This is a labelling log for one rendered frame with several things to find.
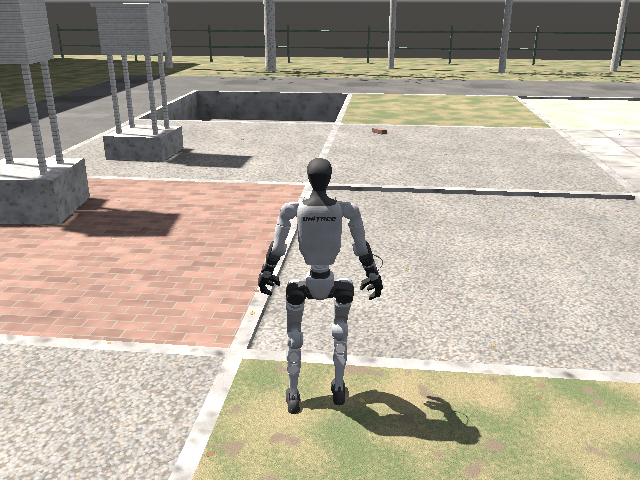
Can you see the left robot forearm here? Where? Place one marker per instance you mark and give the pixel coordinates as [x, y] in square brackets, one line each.
[269, 263]

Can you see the left robot upper arm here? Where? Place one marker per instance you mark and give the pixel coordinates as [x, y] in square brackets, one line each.
[287, 212]

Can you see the robot left hand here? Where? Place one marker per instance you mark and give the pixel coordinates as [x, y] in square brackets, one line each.
[269, 281]

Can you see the right robot upper arm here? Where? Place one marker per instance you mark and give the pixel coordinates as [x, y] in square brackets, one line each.
[351, 211]

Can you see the robot right shin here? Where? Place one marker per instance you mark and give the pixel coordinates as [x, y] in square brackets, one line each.
[340, 358]

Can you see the robot right hand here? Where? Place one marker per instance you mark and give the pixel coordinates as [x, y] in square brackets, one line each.
[377, 284]

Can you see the right robot forearm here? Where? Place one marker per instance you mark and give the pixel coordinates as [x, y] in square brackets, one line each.
[369, 265]

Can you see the left robot thigh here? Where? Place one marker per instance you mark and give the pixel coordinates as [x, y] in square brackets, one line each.
[295, 300]

